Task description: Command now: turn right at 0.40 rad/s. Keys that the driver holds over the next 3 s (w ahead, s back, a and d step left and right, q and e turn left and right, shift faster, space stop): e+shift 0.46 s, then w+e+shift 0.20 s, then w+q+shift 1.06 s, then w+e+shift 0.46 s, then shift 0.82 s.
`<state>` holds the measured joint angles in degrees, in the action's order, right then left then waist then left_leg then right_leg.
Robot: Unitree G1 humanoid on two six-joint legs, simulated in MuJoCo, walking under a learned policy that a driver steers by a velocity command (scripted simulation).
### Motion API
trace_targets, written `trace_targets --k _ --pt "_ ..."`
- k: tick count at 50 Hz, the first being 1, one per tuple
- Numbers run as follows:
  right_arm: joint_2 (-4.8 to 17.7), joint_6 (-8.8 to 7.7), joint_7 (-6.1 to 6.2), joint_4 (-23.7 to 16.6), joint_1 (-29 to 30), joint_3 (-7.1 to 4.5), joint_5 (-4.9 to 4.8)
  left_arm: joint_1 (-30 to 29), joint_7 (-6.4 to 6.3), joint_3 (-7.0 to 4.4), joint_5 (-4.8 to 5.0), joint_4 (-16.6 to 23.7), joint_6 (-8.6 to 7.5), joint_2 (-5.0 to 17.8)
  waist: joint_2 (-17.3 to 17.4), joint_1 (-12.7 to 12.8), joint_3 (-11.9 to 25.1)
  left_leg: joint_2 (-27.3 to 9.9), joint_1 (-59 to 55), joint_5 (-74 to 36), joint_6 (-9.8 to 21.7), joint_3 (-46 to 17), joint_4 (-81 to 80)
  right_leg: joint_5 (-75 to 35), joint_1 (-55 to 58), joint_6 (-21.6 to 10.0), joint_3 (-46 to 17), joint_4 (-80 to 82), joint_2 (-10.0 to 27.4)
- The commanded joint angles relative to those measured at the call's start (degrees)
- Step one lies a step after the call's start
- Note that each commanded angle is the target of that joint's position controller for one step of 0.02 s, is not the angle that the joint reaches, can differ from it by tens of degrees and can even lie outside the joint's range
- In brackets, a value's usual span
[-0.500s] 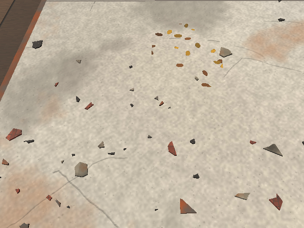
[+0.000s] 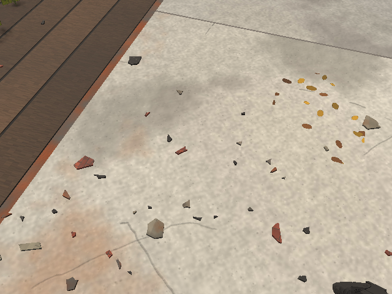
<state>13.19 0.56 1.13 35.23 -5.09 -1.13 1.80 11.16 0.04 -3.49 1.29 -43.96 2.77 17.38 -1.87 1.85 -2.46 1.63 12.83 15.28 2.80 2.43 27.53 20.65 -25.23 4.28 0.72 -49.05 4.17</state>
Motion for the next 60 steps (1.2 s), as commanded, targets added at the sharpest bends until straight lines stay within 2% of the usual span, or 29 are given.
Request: trace_targets --k 1,5,8,9,10,11,12,14,15,23,26,28,31,33,34,35,36,37,38,41,46,48,50,51,52,53,55,58,60 --pt "12.75 0.19 0.54 -1.41 -1.78 -4.57 -0.57 -4.78 0.09 -1.82 0.35 6.74 -0.54 7.34 9.36 -4.35 1.8 -20.01 -4.47 -18.65 11.55 -10.7 -8.2 3.88 -3.88 -0.51 0.33 -1.33 1.08" --pt "12.19 0.5 0.82 -1.05 0.04 -5.12 -1.27 -2.32 1.06 -1.76 0.48 7.66 -0.4 5.3 8.44 -3.3 3.97 -21.12 -8.17 -28.22 10.41 -7.91 -4.18 5.07 -2.18 -1.79 2.79 2.32 0.56" --pt "11.9 0.88 1.07 -0.7 1.79 -5.61 -2.72 2.1 1.73 -2.22 0.72 7.43 -0.5 4.71 7.89 -0.26 6.09 -18.95 -7.21 -28.74 5.73 -2.15 3.38 -5.33 6.22 -4.59 5.76 16.21 -2.49" --pt "10.52 0.62 0.95 0.27 -0.68 -5.58 -2.75 4.89 1.07 -3.33 0.28 7.03 -0.69 7.24 2.84 0.42 7.1 -14.98 -2.74 -22.12 1.28 2.19 12.04 -17.49 13.23 -7.26 0.95 22.83 -2.38" --pt "7.69 0.07 0.76 -2.82 1.43 -4.77 -0.35 7.67 -0.17 -5.95 -0.18 8.06 -1.27 16.91 -14.88 0.0 8.33 -5.73 15.8 2.66 -5.54 6.55 30.91 -47.08 25.72 -15.74 -22.33 24.53 11.48" --pt "7.12 -0.52 0.69 -5.28 8.02 -4.24 0.17 9.08 0.4 -5.37 -2.1 9.06 -2.28 16.74 -16.12 3.06 12.36 2.55 26.68 25.9 -7.26 -3.17 42.22 -53.49 29.31 -26.81 -35.12 27.22 18.1" --pt "8.78 -0.92 0.39 -4.64 7.77 -4.68 -0.87 7.75 0.69 -4.8 -2.31 9.59 -3.32 14.91 -7.84 2.9 12.61 0.44 28.64 24.68 -6.6 -7.95 46.56 -49.64 30.29 -26.36 -30.95 27.47 17.07" --pt "9.25 -1.33 0.63 -3.3 6.68 -4.96 -1.38 2.72 -0.33 -4.32 0.06 9.85 -3.49 12.17 -1.19 -0.27 8.38 -1.35 30.74 14.97 -6.04 -8.56 42.45 -43.32 28.57 -20.27 -23.27 26.31 10.72" --pt "10.16 -1.28 0.97 -3.0 6.29 -5.35 -1.09 0.61 -1.09 -3.84 0.92 10.46 -2.9 11.02 -1.79 -1.18 8.16 -1.98 29.04 11.57 -6.37 -8.85 39.59 -42.21 27.29 -18.65 -21.48 26.57 9.06" --pt "8.15 -1.66 0.31 -1.1 5.24 -4.78 -1.87 -0.23 -2.88 -4.41 0.56 12.47 -0.54 12.54 -4.92 -1.36 8.35 2.73 21.23 2.71 -9.32 -9.38 21.9 -35.72 22.6 -16.32 -24.21 25.59 3.98" --pt "8.86 -2.96 -1.18 -1.33 6.54 -4.93 -2.92 1.07 -2.44 -3.94 1.06 12.79 -0.97 11.81 -7.19 0.36 6.89 2.6 17.53 1.11 -8.08 -9.72 13.86 6.56 16.89 -16.6 -30.43 31.51 2.55" --pt "9.66 -4.56 -1.84 -1.98 7.83 -5.31 -3.55 1.14 -1.89 -3.77 0.69 12.84 -1.73 12.29 -9.89 0.8 3.9 2.62 15.88 3.14 -7.05 -10.04 9.22 13.93 14.87 -17.02 -33.96 32.66 2.43" --pt "10.76 -6.93 -2.06 -0.75 3.8 -6.31 -4.31 -0.95 -1.43 -2.86 0.59 13.9 -2.29 10.58 -10.26 -1.68 3.03 2.19 3.59 2.01 -6.06 -8.93 1.35 14.28 8.48 -15.67 -35.32 30.23 0.64" --pt "12.17 -7.74 -1.72 2.16 -6.02 -7.55 -4.6 -3.0 -1.33 -1.48 0.34 15.15 -2.65 6.95 -6.26 -6.81 4.53 -2.43 -15.05 -2.66 -3.86 -10.37 -5.29 17.57 -3.95 -11.71 -31.03 20.09 -3.16" --pt "14.3 -8.02 -1.67 3.47 -14.7 -7.76 -2.88 -0.76 -1.09 0.45 -0.77 14.73 -3.21 0.96 2.87 -8.4 10.83 -13.13 -23.74 9.25 0.13 -22.87 -7.66 16.99 -7.45 -8.63 -19.61 0.26 -9.16" --pt "20.28 -5.89 -1.62 4.78 -15.89 -7.42 4.58 -4.74 0.34 -0.97 -3.66 18.52 -3.19 5.39 17.0 -8.34 5.07 -22.75 -20.67 39.21 5.87 -50.87 -19.31 15.83 -23.7 -8.65 -12.03 -8.81 -14.63" --pt "15.82 -5.04 -2.23 4.43 -12.47 -6.92 3.52 -6.99 0.66 -1.01 -4.49 17.7 -3.3 6.48 9.35 -6.92 -2.88 -24.23 -14.39 39.11 7.59 -51.73 -19.57 7.67 -27.36 -8.86 -13.4 -15.74 -8.87" --pt "13.16 -4.66 -2.38 4.83 -12.44 -5.81 1.71 -6.86 1.5 -1.02 -4.53 16.27 -3.82 7.0 5.59 -5.99 -3.97 -20.91 -11.75 33.62 6.68 -43.94 -17.35 2.81 -26.22 -8.56 -13.34 -16.65 -8.22" --pt "12.16 -4.76 -2.42 5.39 -13.45 -5.23 0.99 -4.99 2.23 -1.0 -4.64 14.88 -4.38 6.85 5.18 -5.26 -2.85 -16.97 -10.5 27.5 5.4 -36.87 -16.35 -0.14 -23.18 -7.93 -13.28 -15.35 -7.62" --pt "12.09 -5.36 -2.37 8.08 -15.86 -4.3 -0.58 -6.37 3.65 -0.14 -6.01 14.87 -4.97 6.08 11.05 -4.68 -1.63 -10.78 -6.97 17.2 7.01 -29.56 -18.77 -5.57 -17.63 -4.94 -4.69 -9.66 -3.88" --pt "14.25 -4.48 -2.02 10.5 -19.48 -5.3 -0.38 -15.01 4.31 2.39 -3.85 18.09 -5.92 2.51 12.34 -6.65 -2.63 -8.89 -0.97 3.09 8.4 -25.15 -18.96 -3.01 -4.19 -2.85 0.5 10.99 -6.25" --pt "14.45 -4.25 -2.11 11.2 -19.29 -5.38 -0.91 -11.43 3.25 1.95 -3.15 16.99 -6.3 3.42 12.18 -4.3 -0.86 -9.95 3.19 -6.45 7.67 -25.09 -17.0 -6.02 8.59 -3.72 1.04 16.45 -7.6" --pt "14.62 -5.18 -2.45 11.38 -17.86 -5.41 -1.83 2.22 1.0 -0.07 -3.9 12.17 -6.88 7.28 6.33 3.22 6.51 -5.76 8.9 -26.54 5.27 -19.79 -0.1 -8.76 31.03 -5.57 0.28 20.89 -7.68" --pt "13.31 -6.13 -2.77 10.06 -15.55 -5.0 -2.52 12.71 -0.41 -1.69 -4.94 10.53 -7.13 11.54 1.21 9.5 13.6 -2.07 18.27 -20.7 3.54 -15.99 16.38 0.9 45.15 -7.84 -8.32 22.0 1.83" --pt "5.66 -6.45 -2.46 6.91 -17.37 -3.14 -3.83 18.77 -1.07 -2.72 -6.16 9.82 -7.1 16.78 -13.97 9.4 22.01 3.27 30.01 12.68 2.36 -10.21 34.7 27.91 53.63 -11.02 -34.79 32.1 20.14" --pt "8.96 -5.15 -1.89 6.82 -15.59 -3.41 -2.9 13.56 -1.29 -2.31 -5.4 10.07 -6.53 14.12 -8.68 6.59 16.74 0.01 33.35 8.98 2.81 -9.02 43.3 32.52 42.69 -12.23 -43.36 35.28 21.88" --pt "8.5 -3.9 -3.05 7.3 -12.42 -3.42 -1.05 7.98 -0.86 -0.29 -4.68 9.4 -6.64 6.2 -2.17 2.92 5.21 -4.9 33.8 1.71 2.63 -7.57 43.97 16.72 31.38 -11.58 -27.05 35.44 16.36" --pt "6.2 -1.74 -4.91 7.14 -10.34 -2.94 0.11 9.05 -0.76 0.46 -3.52 6.32 -7.82 3.46 -5.66 0.4 -1.36 -7.63 34.75 -0.45 1.55 -6.23 43.19 2.52 25.33 -9.73 -12.94 39.59 11.77" --pt "5.36 -0.95 -5.7 5.26 -5.9 -2.5 0.2 11.15 -0.28 0.61 -2.81 4.15 -8.72 2.35 -4.32 -0.02 -3.4 -8.0 38.85 -3.09 1.49 -5.68 44.25 -7.41 26.04 -9.53 -6.84 40.8 11.3"
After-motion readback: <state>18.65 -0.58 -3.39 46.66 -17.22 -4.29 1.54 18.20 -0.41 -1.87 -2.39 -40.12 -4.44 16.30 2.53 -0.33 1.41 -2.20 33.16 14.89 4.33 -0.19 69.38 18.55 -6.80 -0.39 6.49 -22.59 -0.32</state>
